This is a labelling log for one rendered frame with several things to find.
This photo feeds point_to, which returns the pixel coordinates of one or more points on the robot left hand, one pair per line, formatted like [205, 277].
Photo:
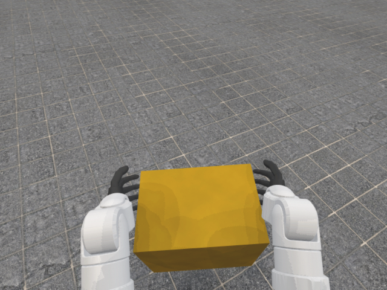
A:
[117, 184]

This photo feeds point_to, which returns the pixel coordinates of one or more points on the right robot forearm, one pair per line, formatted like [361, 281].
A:
[296, 241]

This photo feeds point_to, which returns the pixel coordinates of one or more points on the left robot forearm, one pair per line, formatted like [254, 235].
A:
[104, 245]

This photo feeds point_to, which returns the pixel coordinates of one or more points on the carton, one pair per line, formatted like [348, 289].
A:
[199, 218]

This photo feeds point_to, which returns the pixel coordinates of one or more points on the robot right hand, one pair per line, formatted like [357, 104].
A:
[275, 177]

